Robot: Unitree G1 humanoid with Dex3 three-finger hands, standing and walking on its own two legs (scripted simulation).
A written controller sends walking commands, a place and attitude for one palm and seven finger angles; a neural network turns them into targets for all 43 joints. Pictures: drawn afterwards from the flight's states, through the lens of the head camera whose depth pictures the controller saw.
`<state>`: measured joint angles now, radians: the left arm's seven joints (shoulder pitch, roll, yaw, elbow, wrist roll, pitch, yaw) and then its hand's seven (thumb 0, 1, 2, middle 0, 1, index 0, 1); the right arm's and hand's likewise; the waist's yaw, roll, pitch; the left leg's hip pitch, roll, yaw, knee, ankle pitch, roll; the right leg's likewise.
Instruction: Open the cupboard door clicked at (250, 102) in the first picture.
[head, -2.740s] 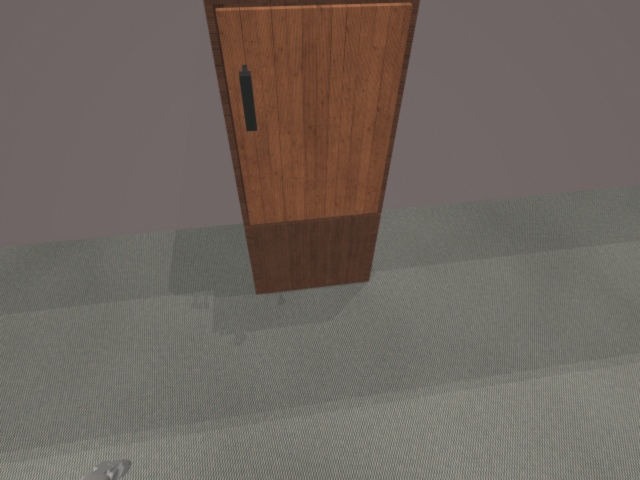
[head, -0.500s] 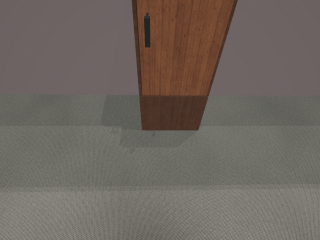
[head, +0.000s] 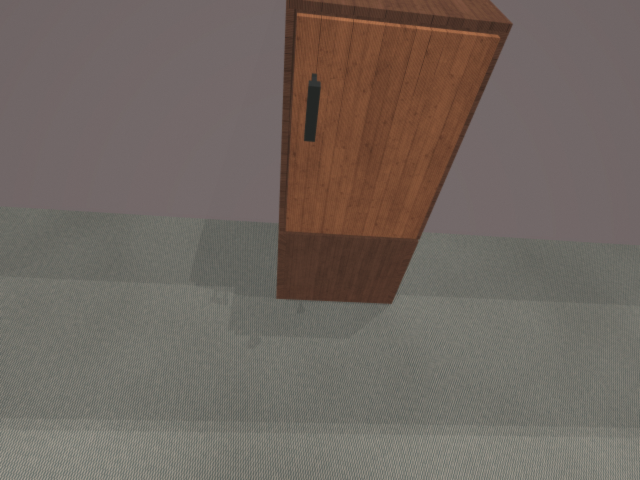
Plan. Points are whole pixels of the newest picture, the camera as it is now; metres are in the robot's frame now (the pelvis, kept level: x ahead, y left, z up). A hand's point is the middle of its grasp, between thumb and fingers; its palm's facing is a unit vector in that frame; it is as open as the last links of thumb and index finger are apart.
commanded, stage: take the last steps up to it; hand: left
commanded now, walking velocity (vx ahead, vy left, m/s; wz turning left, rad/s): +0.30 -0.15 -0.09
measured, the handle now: (311, 107) +0.82 +0.07 +0.05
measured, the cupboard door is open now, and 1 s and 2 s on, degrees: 0 0 0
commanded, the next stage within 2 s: come to a stop and stand still in 0.48 s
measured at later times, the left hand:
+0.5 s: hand (273, 390) +0.30 +0.08 -0.18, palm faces +0.01 -0.98 -0.19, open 7.2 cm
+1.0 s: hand (271, 419) +0.25 +0.08 -0.18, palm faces +0.03 -0.98 -0.20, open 7.4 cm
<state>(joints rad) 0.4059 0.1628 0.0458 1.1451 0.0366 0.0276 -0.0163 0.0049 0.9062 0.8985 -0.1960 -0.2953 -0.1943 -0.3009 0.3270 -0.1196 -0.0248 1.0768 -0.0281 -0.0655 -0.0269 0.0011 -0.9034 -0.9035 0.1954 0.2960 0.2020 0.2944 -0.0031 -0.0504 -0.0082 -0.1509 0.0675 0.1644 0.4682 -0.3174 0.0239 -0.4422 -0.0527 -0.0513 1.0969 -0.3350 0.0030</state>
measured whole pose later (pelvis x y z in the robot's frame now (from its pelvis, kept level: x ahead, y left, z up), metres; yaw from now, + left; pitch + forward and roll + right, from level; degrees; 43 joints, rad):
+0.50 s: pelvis +0.19 -0.09 -0.02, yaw -1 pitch -1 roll -1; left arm 0.14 0.15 0.06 1.03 0.00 -0.06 0.02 -0.02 0.93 0.90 -0.20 -0.30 -0.20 -0.30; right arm 0.37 -0.14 -0.06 1.14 -0.02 -0.01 -0.02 0.01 -0.90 -0.90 0.20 0.30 0.20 0.29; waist -0.05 0.02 0.07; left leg -0.41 0.13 0.04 1.26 -0.40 0.01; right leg -0.32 0.01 -0.18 0.57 -0.23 -0.08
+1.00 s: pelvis +0.25 -0.09 -0.01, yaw -3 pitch +0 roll +0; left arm 0.28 0.13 0.04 1.05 0.01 0.05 0.04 0.00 0.91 0.90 -0.20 -0.30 -0.20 -0.30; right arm 0.07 -0.12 -0.04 1.00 -0.01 0.01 -0.04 -0.01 -0.92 -0.90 0.20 0.30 0.21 0.29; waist 0.03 0.00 0.10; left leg -0.33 0.03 0.16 0.50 -0.16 0.05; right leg -0.34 -0.03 -0.02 0.87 -0.52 0.02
